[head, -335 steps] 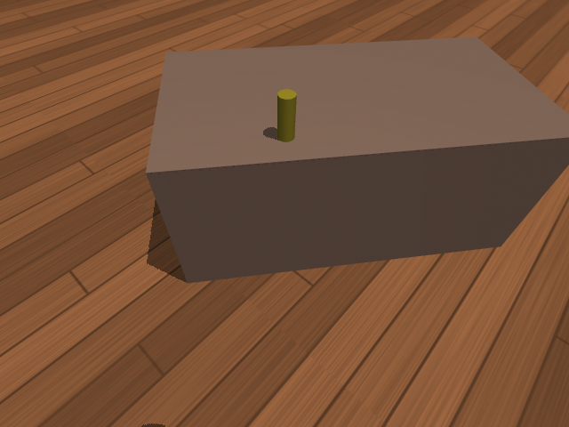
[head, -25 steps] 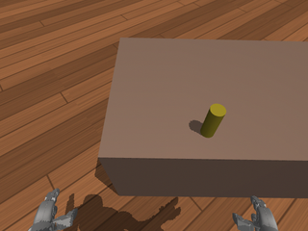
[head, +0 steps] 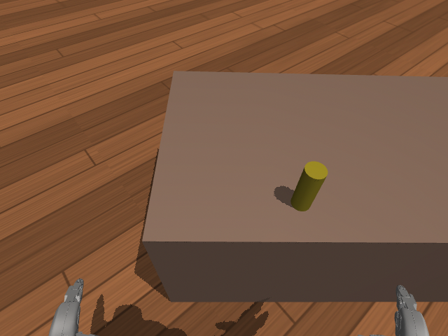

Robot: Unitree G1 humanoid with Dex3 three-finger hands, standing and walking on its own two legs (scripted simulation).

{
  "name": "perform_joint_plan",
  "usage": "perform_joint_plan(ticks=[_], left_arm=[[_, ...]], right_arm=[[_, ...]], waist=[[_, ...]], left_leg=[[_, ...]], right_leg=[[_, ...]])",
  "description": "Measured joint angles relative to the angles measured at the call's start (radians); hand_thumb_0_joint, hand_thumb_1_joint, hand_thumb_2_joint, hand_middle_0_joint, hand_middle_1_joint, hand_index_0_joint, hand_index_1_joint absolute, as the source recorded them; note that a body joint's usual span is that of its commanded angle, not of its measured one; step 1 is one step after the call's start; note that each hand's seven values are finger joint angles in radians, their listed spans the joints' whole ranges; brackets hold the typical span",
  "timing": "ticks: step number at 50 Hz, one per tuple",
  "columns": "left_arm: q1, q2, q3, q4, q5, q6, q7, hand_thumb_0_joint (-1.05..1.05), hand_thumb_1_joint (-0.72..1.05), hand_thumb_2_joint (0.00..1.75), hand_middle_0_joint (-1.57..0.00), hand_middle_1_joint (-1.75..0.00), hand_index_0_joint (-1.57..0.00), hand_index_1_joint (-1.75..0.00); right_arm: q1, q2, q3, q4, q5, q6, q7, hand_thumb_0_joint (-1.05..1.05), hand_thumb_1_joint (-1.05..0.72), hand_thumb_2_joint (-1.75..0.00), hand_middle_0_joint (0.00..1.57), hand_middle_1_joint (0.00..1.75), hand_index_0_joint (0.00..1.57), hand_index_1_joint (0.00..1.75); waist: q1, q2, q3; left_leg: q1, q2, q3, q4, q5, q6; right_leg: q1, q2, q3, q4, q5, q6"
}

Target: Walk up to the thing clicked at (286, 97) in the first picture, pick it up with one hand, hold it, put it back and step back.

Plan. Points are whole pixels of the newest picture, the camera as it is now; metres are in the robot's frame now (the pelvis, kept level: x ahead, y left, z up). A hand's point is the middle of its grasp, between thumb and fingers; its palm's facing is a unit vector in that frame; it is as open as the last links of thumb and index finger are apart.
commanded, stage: rise first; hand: right
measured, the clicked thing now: (307, 187) +0.47 -0.20 -0.09
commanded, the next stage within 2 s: go down in 0.60 s
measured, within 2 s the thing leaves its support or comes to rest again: neither
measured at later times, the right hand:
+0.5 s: hand (382, 321) +0.17 -0.27 -0.06, palm faces +0.32 +0.89 -0.33, open 17.1 cm
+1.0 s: hand (390, 304) +0.20 -0.28 -0.04, palm faces +0.38 +0.88 -0.27, open 17.4 cm
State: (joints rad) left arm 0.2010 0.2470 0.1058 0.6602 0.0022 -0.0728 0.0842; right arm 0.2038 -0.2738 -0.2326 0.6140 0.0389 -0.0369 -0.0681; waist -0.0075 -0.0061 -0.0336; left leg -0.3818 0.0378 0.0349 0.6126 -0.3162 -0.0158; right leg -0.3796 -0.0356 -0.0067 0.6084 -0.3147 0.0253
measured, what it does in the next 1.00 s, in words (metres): stands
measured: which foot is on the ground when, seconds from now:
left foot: down 0.00-1.00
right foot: down 0.00-1.00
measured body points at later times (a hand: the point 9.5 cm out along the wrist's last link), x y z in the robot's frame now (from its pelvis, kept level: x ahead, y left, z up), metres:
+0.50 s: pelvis +0.00 +0.00 +0.00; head +0.02 +0.00 +0.45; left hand +0.15 +0.25 -0.08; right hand +0.15 -0.32 -0.04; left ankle +0.00 +0.13 -0.73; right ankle +0.00 -0.14 -0.73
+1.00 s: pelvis -0.01 +0.00 +0.00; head +0.01 +0.00 +0.45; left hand +0.15 +0.25 -0.08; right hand +0.17 -0.33 -0.02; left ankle +0.00 +0.13 -0.73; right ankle +0.00 -0.14 -0.73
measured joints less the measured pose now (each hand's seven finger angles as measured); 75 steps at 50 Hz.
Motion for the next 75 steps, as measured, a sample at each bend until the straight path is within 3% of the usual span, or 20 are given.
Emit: perform_joint_plan(ticks=[24,41,46,53,61,67,75], left_arm=[[0.067,-0.026,-0.044,-0.102,-0.002,-0.001,-0.007,-0.01,-0.50,0.05,-0.06,-0.06,-0.06,-0.06],[0.069,-0.027,-0.034,-0.096,-0.002,-0.012,-0.013,-0.01,-0.50,0.05,-0.06,-0.06,-0.06,-0.06],[0.061,-0.026,-0.036,-0.094,0.009,-0.015,-0.015,-0.01,-0.50,0.04,-0.06,-0.06,-0.06,-0.05],[0.034,-0.025,-0.039,-0.083,0.011,-0.020,-0.004,-0.01,-0.51,0.03,-0.06,-0.06,-0.06,-0.05],[0.042,-0.011,-0.077,-0.117,0.000,-0.030,0.012,-0.01,-0.51,0.03,-0.06,-0.05,-0.07,-0.04],[0.084,0.000,-0.084,-0.197,-0.005,-0.045,0.011,-0.01,-0.51,0.03,-0.06,-0.05,-0.07,-0.04],[0.098,0.014,-0.091,-0.232,0.002,-0.073,0.020,-0.01,-0.52,0.04,-0.06,-0.06,-0.06,-0.05]], right_arm=[[0.084,0.012,-0.013,-0.168,0.011,-0.033,0.004,-0.01,0.46,-0.06,0.05,0.06,0.06,0.06],[0.108,0.019,-0.015,-0.220,0.012,-0.060,0.004,-0.01,0.48,-0.06,0.05,0.06,0.05,0.06],[0.084,0.029,-0.048,-0.220,0.022,-0.080,0.017,-0.01,0.49,-0.06,0.05,0.06,0.05,0.06],[-0.093,-0.028,-0.138,-0.095,0.054,-0.138,0.089,-0.01,0.53,-0.06,0.04,0.07,0.05,0.06],[-0.326,-0.172,-0.236,0.120,0.117,-0.204,0.265,-0.01,0.53,-0.05,0.04,0.07,0.05,0.06],[-0.423,-0.243,-0.296,0.250,0.154,-0.245,0.376,-0.01,0.54,-0.05,0.04,0.06,0.05,0.06],[-0.520,-0.304,-0.350,0.337,0.176,-0.300,0.464,-0.01,0.58,-0.05,0.04,0.07,0.05,0.06]], waist=[[-0.005,0.001,0.001],[-0.008,-0.002,0.014],[-0.004,-0.001,0.007],[0.006,0.015,0.007],[0.042,0.029,-0.016],[0.065,0.036,-0.024],[0.077,0.051,-0.038]], left_leg=[[0.033,0.002,-0.001,-0.007,0.001,-0.004],[0.056,0.003,-0.002,-0.020,0.009,-0.006],[0.037,0.002,0.004,-0.005,0.005,-0.004],[-0.024,0.003,0.015,0.053,-0.012,0.001],[-0.119,-0.004,0.012,0.127,-0.033,0.003],[-0.179,-0.007,0.002,0.165,-0.042,-0.001],[-0.266,-0.010,-0.001,0.226,-0.063,-0.007]], right_leg=[[0.031,0.002,-0.001,0.000,-0.003,-0.003],[0.050,0.003,-0.002,-0.008,0.002,-0.006],[0.029,0.003,0.004,0.008,0.000,-0.004],[-0.036,0.002,0.019,0.063,-0.011,0.000],[-0.133,-0.005,0.020,0.145,-0.038,0.003],[-0.194,-0.010,0.012,0.194,-0.058,-0.002],[-0.287,-0.014,0.013,0.273,-0.090,-0.008]])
